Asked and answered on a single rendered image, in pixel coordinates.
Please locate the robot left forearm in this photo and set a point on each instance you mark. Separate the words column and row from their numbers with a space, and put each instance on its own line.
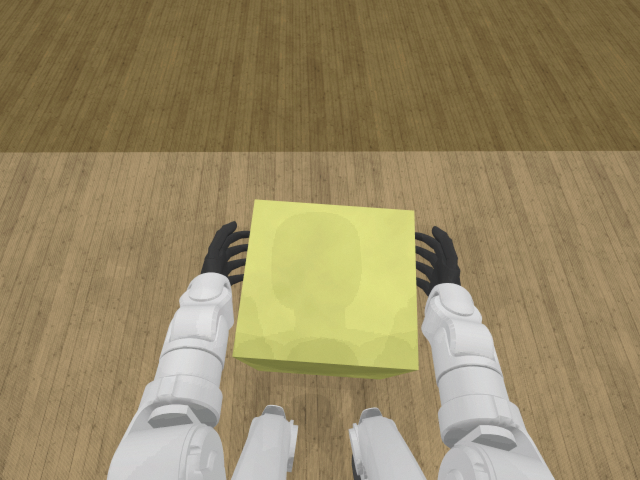
column 185, row 389

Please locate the robot right hand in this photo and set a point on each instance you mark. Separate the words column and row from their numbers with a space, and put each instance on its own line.
column 444, row 261

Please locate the right robot upper arm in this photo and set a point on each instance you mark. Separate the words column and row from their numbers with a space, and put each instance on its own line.
column 473, row 461

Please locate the left robot thigh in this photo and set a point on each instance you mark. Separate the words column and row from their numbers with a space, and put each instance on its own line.
column 269, row 450

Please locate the robot thigh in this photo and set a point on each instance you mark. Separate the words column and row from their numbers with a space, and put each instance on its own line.
column 380, row 452
column 269, row 450

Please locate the left robot upper arm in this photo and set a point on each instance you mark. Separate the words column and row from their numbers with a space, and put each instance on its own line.
column 183, row 452

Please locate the right robot thigh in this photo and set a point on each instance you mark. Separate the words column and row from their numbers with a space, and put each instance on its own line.
column 380, row 452

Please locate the carton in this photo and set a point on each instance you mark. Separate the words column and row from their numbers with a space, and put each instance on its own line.
column 329, row 290

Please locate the robot left hand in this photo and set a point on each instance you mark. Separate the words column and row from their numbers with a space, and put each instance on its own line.
column 216, row 260

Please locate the robot right forearm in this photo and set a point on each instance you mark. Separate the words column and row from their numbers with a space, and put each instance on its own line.
column 475, row 406

